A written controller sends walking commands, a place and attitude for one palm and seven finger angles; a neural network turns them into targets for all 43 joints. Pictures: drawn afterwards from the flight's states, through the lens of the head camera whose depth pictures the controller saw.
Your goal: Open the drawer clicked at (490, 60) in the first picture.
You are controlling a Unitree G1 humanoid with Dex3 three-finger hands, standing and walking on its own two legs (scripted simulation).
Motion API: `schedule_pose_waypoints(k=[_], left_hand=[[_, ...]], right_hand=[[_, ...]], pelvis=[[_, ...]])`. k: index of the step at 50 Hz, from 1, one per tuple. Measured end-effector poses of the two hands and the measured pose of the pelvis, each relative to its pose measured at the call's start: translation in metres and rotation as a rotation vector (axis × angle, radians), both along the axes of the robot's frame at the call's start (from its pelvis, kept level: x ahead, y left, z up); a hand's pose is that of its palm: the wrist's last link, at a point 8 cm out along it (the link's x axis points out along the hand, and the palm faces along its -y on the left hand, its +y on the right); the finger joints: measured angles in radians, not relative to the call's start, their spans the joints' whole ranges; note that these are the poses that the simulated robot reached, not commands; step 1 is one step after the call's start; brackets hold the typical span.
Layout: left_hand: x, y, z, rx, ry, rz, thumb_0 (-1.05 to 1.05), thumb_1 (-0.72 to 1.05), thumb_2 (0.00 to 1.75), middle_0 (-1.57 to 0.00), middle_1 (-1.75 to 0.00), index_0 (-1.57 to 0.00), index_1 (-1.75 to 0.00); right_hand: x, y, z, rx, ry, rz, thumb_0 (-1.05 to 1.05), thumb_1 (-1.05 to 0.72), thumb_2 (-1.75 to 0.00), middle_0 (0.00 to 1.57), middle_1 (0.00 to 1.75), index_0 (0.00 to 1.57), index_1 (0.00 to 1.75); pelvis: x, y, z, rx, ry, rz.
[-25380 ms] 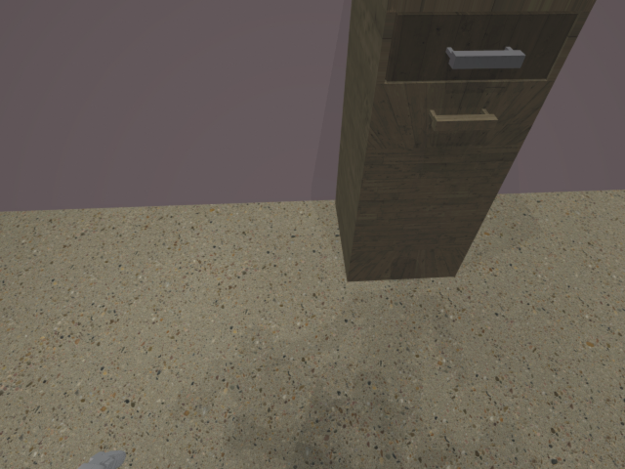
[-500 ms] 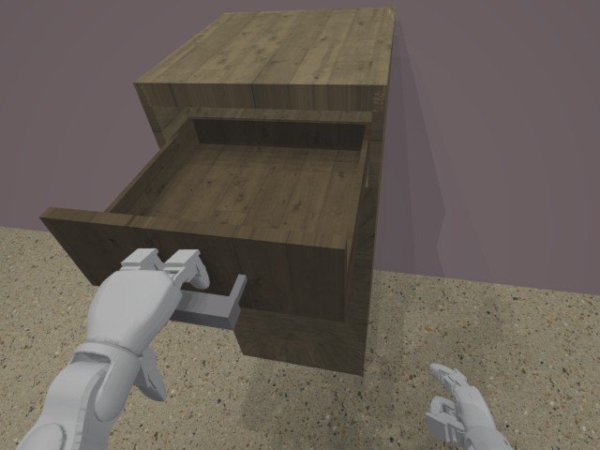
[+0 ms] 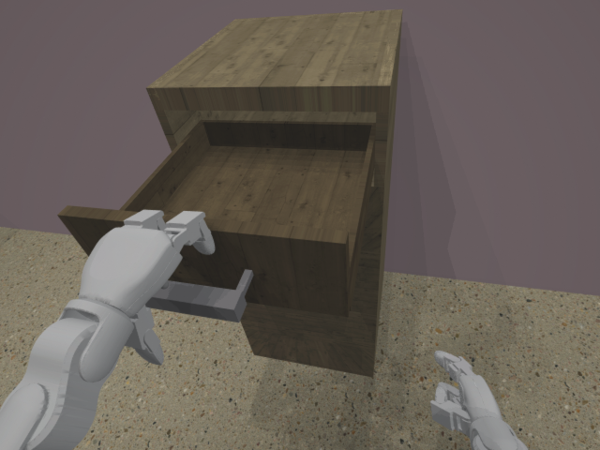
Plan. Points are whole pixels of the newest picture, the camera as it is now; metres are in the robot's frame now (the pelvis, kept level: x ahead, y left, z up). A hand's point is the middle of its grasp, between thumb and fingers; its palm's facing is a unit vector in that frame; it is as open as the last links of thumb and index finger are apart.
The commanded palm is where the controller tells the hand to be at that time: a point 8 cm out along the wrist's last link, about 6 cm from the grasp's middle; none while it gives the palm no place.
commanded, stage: lift the hand off the handle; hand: left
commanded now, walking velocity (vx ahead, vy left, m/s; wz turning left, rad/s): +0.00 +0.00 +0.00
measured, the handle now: (192, 284) +0.26 +0.20 +0.12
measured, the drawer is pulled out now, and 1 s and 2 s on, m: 0.30 0.30 0.30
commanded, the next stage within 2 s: draw the hand back to the body in 0.60 s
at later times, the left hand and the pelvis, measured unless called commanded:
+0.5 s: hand (156, 213) +0.25 +0.18 +0.26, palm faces +0.32 -0.07 -0.94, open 13.8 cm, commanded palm +0.19 +0.19 +0.32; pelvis -0.01 -0.01 +0.00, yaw -1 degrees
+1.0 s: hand (127, 214) +0.24 +0.21 +0.26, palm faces +0.26 +0.00 -0.97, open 13.9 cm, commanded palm +0.18 +0.22 +0.32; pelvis +0.00 -0.01 -0.01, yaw -1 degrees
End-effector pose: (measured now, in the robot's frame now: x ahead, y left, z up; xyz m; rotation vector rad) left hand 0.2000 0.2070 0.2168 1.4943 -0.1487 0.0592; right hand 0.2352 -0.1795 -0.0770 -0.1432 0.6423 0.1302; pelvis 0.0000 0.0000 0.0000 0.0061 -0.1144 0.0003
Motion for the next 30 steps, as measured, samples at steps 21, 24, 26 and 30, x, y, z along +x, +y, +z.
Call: schedule_pose_waypoints(k=[21, 24, 26, 30], left_hand=[[0.015, -0.012, 0.088, 0.007, -0.217, -0.003, 0.0, -0.5, 0.3, -0.34, -1.21, -0.33, -1.21], [0.011, -0.017, 0.087, 0.006, -0.203, -0.022, 0.0, -0.5, 0.3, -0.33, -1.21, -0.33, -1.2], [0.008, -0.02, 0.087, 0.015, -0.2, -0.037, 0.0, -0.5, 0.3, -0.33, -1.21, -0.33, -1.2], [0.006, -0.022, 0.092, 0.03, -0.219, -0.047, 0.0, -0.5, 0.3, -0.33, -1.2, -0.32, -1.2]], right_hand=[[-0.002, -0.013, 0.004, 0.07, -0.02, -0.017, 0.01, -0.9, -0.9, 0.2, 0.3, 0.2, 0.3], [-0.004, -0.021, 0.002, 0.057, -0.02, -0.028, 0.01, -0.9, -0.9, 0.2, 0.3, 0.2, 0.3], [-0.005, -0.026, 0.0, 0.042, -0.015, -0.032, 0.01, -0.9, -0.9, 0.2, 0.3, 0.19, 0.3], [-0.006, -0.031, -0.004, 0.028, -0.005, -0.036, 0.01, -0.91, -0.9, 0.2, 0.3, 0.19, 0.3]], pelvis=[[-0.006, -0.007, -0.003, 0.012, 0.026, -0.019], [-0.005, -0.008, -0.004, 0.012, 0.028, -0.02], [-0.005, -0.008, -0.004, 0.013, 0.028, -0.018], [-0.005, -0.009, -0.005, 0.013, 0.027, -0.013]])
